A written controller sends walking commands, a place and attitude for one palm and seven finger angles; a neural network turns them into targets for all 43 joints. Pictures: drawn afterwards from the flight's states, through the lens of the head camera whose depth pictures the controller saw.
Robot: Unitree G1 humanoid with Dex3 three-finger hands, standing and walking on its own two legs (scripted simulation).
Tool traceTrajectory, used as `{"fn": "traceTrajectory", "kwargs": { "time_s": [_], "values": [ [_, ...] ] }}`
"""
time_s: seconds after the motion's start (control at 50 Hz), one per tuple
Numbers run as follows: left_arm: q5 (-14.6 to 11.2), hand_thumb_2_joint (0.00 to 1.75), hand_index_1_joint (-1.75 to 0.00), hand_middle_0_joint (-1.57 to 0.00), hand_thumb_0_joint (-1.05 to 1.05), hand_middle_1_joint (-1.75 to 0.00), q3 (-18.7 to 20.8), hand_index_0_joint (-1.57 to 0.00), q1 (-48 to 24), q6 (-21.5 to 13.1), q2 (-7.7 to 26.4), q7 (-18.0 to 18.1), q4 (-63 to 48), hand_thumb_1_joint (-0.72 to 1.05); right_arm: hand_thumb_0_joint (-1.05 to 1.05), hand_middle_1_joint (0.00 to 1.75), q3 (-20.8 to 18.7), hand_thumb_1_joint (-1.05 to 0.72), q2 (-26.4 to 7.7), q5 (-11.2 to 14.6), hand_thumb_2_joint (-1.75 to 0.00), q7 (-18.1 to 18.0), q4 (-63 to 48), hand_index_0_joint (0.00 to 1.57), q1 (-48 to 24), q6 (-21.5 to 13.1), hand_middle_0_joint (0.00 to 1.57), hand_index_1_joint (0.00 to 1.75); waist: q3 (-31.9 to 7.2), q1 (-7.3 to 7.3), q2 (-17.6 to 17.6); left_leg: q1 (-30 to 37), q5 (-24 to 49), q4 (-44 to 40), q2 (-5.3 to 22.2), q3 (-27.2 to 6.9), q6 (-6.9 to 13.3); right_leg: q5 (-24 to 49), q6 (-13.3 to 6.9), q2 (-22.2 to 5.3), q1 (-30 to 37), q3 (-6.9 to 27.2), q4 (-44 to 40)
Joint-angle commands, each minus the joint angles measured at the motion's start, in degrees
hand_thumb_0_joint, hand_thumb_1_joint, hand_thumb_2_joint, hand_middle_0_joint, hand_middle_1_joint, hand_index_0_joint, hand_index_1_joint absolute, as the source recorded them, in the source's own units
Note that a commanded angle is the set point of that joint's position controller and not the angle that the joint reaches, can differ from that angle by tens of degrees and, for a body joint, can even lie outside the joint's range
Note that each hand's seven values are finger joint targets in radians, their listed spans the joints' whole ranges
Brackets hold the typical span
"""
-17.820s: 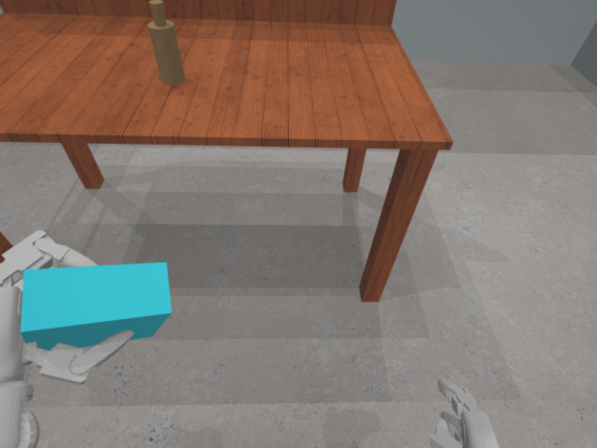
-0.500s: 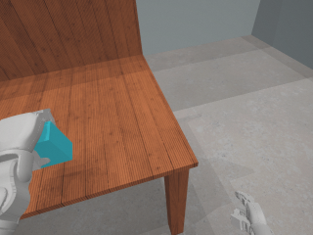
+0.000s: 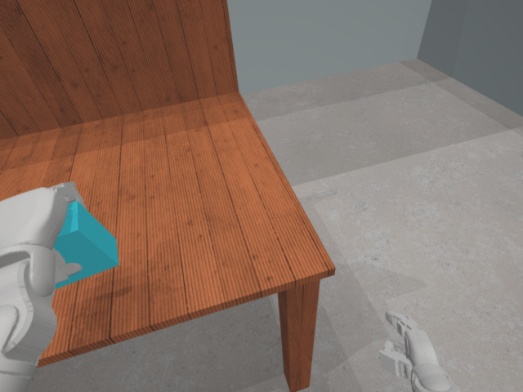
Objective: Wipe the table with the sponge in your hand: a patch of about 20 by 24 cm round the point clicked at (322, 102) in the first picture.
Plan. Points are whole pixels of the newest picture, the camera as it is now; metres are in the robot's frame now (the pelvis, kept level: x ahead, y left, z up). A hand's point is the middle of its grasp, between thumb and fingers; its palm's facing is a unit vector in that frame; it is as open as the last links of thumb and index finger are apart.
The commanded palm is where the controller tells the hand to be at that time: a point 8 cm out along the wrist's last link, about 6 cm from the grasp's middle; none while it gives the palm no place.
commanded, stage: move the sponge above the wiping area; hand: left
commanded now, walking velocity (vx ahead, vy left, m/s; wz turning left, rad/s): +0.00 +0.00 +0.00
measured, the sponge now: (71, 253) +0.25 +0.34 +0.10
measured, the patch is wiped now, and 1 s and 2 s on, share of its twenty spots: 0.00 0.00 0.00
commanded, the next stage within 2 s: lower the sponge onto the table in 0.60 s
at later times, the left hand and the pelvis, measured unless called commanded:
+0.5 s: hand (60, 249) +0.24 +0.34 +0.13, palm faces +0.02 -0.05 -1.00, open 9.5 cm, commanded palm +0.21 +0.32 +0.19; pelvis +0.01 -0.01 +0.00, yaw +0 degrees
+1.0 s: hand (78, 260) +0.24 +0.32 +0.11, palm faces -0.05 -0.10 -0.99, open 9.5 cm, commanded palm +0.22 +0.31 +0.19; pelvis +0.01 -0.01 +0.00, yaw +1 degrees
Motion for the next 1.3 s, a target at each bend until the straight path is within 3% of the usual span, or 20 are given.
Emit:
{"fn": "traceTrajectory", "kwargs": {
  "time_s": [0.0,0.08,0.16,0.18,0.26,0.28,0.36,0.42,0.5,0.58,0.64,0.66,0.74,0.88,0.96,1.04,1.06,1.08,1.16,1.28],
  "values": [
    [-0.13,1.30,-1.60,-1.20,0.00,-1.60,-0.68,-1.20,-6.62,2.04,7.23,-4.45,-9.20,0.10,0.00,0.30,-2.30,-0.90,-7.54,0.51,-0.90,-0.54,-11.40,0.20,-12.63,-3.15,0.20,0.30,-7.52,-1.05,-3.83,0.06,2.38,-4.16,-0.97,-1.71,1.33,3.31,-2.11,1.12,-0.36,0.52,-3.73],
    [3.05,1.30,-1.60,-1.20,0.00,-1.60,3.12,-1.20,-12.12,-3.70,13.54,-5.43,-20.08,0.10,0.00,0.30,-2.16,-0.90,-6.75,-0.59,-0.90,-1.20,-12.64,0.20,-11.54,-4.73,0.20,0.30,-15.34,-0.88,-3.21,4.11,4.64,-2.36,-1.35,-2.08,2.53,3.83,-2.15,1.26,1.66,1.04,-2.41],
    [5.19,1.30,-1.60,-1.20,0.00,-1.60,14.51,-1.20,-16.46,-10.43,23.83,-0.01,-20.41,0.10,0.00,0.30,-2.41,-0.90,-6.28,-1.39,-0.90,-2.48,-10.71,0.20,-10.19,-5.32,0.20,0.30,-13.40,0.56,0.07,5.37,5.55,-2.44,-1.58,-3.15,2.36,3.63,-3.58,2.99,1.48,3.76,-3.90],
    [5.78,1.30,-1.60,-1.20,0.00,-1.60,11.51,-1.20,-18.69,-10.85,19.77,1.59,-17.93,0.10,0.00,0.30,-2.43,-0.90,-5.32,-1.47,-0.90,-2.55,-9.74,0.20,-8.91,-5.37,0.20,0.30,-12.95,-0.17,0.97,5.37,6.67,-2.07,-1.54,-2.13,2.01,4.00,-3.39,2.32,1.06,1.86,-3.47],
    [3.70,1.30,-1.60,-1.20,0.00,-1.60,13.46,-1.20,-15.27,-7.48,19.40,5.47,-10.47,0.10,0.00,0.30,-3.21,-0.90,-6.04,-0.45,-0.90,-1.25,-8.62,0.20,-10.64,-4.24,0.20,0.30,-9.31,1.73,5.02,4.13,7.49,-3.06,-1.77,-2.44,0.83,4.15,-4.83,2.78,0.84,5.38,-4.60],
    [2.54,1.30,-1.60,-1.20,0.00,-1.60,10.44,-1.20,-15.22,-5.95,15.88,5.47,-9.02,0.10,0.00,0.30,-3.43,-0.90,-6.30,-0.44,-0.90,-1.00,-8.62,0.20,-10.03,-3.96,0.20,0.30,-10.11,1.20,3.39,3.29,7.77,-3.11,-1.38,-1.53,0.70,5.25,-4.07,1.91,1.88,3.08,-4.01],
    [-0.37,1.30,-1.60,-1.20,0.00,-1.60,9.62,-1.20,-3.49,0.90,14.44,0.76,-3.12,0.10,0.00,0.30,-3.13,-0.90,-7.83,0.22,-0.90,-0.26,-9.60,0.20,-12.96,-2.86,0.20,0.30,-7.34,1.84,-1.11,0.05,7.35,-3.02,-1.67,-1.27,0.74,7.66,-3.15,1.57,2.06,3.83,-3.50],
    [-1.35,1.30,-1.60,-1.20,0.00,-1.60,3.66,-1.20,-2.59,2.46,10.90,-4.73,-6.15,0.10,0.00,0.30,-2.84,-0.90,-8.30,0.53,-0.90,-0.23,-11.02,0.20,-11.76,-2.43,0.20,0.30,-7.69,-0.51,-5.39,-0.85,6.51,-2.04,-1.47,-0.98,1.55,9.65,-1.66,0.81,1.55,1.61,-2.74],
    [0.59,1.30,-1.60,-1.20,0.00,-1.60,4.66,-1.20,-7.33,-2.92,14.59,-7.80,-14.24,0.10,0.00,0.30,-2.81,-0.90,-7.88,-0.22,-0.90,-1.36,-12.23,0.20,-10.03,-3.97,0.20,0.30,-11.67,-1.76,-6.17,2.41,6.43,-0.06,-1.82,-1.00,2.91,9.28,-1.20,0.76,0.41,1.92,-2.52],
    [2.74,1.30,-1.60,-1.20,0.00,-1.60,13.39,-1.20,-10.22,-13.13,22.00,-2.55,-24.75,0.10,0.00,0.30,-2.74,-0.90,-5.78,-1.78,-0.90,-3.00,-12.23,0.20,-7.48,-6.12,0.20,0.30,-17.47,-0.08,-0.33,7.75,11.22,1.32,-2.14,-1.01,3.14,11.28,-2.16,1.38,2.58,2.09,-1.97],
    [3.91,1.30,-1.60,-1.20,0.00,-1.60,15.87,-1.20,-13.03,-14.58,21.67,2.80,-18.39,0.10,0.00,0.30,-4.07,-0.90,-6.16,-1.61,-0.90,-2.81,-9.65,0.20,-5.08,-5.44,0.20,0.30,-11.79,0.00,2.93,6.03,10.93,0.26,-1.78,-1.62,1.90,9.41,-3.23,2.18,-0.02,2.60,-3.42],
    [3.57,1.30,-1.60,-1.20,0.00,-1.60,18.39,-1.20,-12.45,-13.28,23.69,4.46,-16.72,0.10,0.00,0.30,-3.72,-0.90,-6.08,-1.00,-0.90,-2.41,-9.51,0.20,-7.33,-5.50,0.20,0.30,-10.40,1.01,5.66,5.33,10.33,-0.24,-2.00,-2.28,1.57,8.25,-4.45,2.85,0.04,5.41,-3.92],
    [0.77,1.30,-1.60,-1.20,0.00,-1.60,11.97,-1.20,-10.43,-6.14,16.06,5.96,-6.96,0.10,0.00,0.30,-4.35,-0.90,-7.10,-0.17,-0.90,-1.16,-8.60,0.20,-8.44,-3.32,0.20,0.30,-8.45,1.04,1.77,2.26,8.85,-1.71,-1.43,-1.05,0.66,7.68,-3.48,1.58,1.19,3.50,-3.88],
    [-1.27,1.30,-1.60,-1.20,0.00,-1.60,3.21,-1.20,-3.60,1.59,10.62,-4.45,-9.19,0.10,0.00,0.30,-2.66,-0.90,-7.96,0.43,-0.90,-0.73,-11.63,0.20,-12.00,-3.03,0.20,0.30,-9.45,-0.71,-4.39,0.31,8.27,-1.21,-1.54,-0.80,1.78,11.60,-1.59,0.68,1.63,1.50,-1.91],
    [0.96,1.30,-1.60,-1.20,0.00,-1.60,6.49,-1.20,-8.29,-3.63,16.33,-6.30,-20.11,0.10,0.00,0.30,-2.08,-0.90,-6.95,-0.33,-0.90,-1.58,-13.36,0.20,-12.64,-4.25,0.20,0.30,-13.36,-0.90,-3.84,4.06,8.18,-0.36,-1.78,-1.75,2.79,10.13,-1.83,1.57,1.08,3.11,-2.20],
    [3.66,1.30,-1.60,-1.20,0.00,-1.60,12.84,-1.20,-9.62,-10.49,20.13,-1.26,-17.98,0.10,0.00,0.30,-3.21,-0.90,-6.69,-1.61,-0.90,-2.46,-10.83,0.20,-6.64,-4.48,0.20,0.30,-12.42,-0.13,-2.93,4.86,9.53,-0.61,-1.64,-1.85,2.41,9.06,-2.33,1.85,1.26,1.18,-2.82],
    [4.12,1.30,-1.60,-1.20,0.00,-1.60,16.48,-1.20,-11.03,-10.88,23.63,0.31,-18.59,0.10,0.00,0.30,-2.80,-0.90,-6.47,-1.16,-0.90,-2.40,-10.76,0.20,-8.87,-4.69,0.20,0.30,-12.21,0.77,-0.33,5.10,9.58,-0.70,-1.90,-2.48,2.25,8.43,-3.46,2.83,0.98,4.04,-3.34],
    [4.45,1.30,-1.60,-1.20,0.00,-1.60,13.16,-1.20,-12.69,-10.94,19.42,1.80,-17.20,0.10,0.00,0.30,-2.93,-0.90,-5.77,-1.33,-0.90,-2.20,-10.17,0.20,-7.45,-4.52,0.20,0.30,-12.18,0.23,1.46,4.70,10.57,-0.70,-1.77,-1.71,1.85,8.65,-3.23,2.10,1.32,1.73,-2.63],
    [2.75,1.30,-1.60,-1.20,0.00,-1.60,12.61,-1.20,-9.44,-6.57,16.80,4.60,-9.64,0.10,0.00,0.30,-3.51,-0.90,-6.56,-0.24,-0.90,-0.87,-9.30,0.20,-9.75,-3.44,0.20,0.30,-8.11,1.12,3.94,2.95,8.59,-2.16,-1.65,-2.05,0.72,6.18,-4.26,2.72,0.18,4.13,-3.77],
    [0.64,1.30,-1.60,-1.20,0.00,-1.60,3.11,-1.20,-3.06,0.21,8.90,-1.27,-9.20,0.10,0.00,0.30,-3.11,-0.90,-7.72,0.03,-0.90,-0.30,-10.80,0.20,-11.31,-2.75,0.20,0.30,-10.38,-0.16,-1.79,1.09,8.43,-1.88,-1.54,-1.24,1.33,9.47,-2.42,1.33,1.80,0.95,-2.13]
  ]
}}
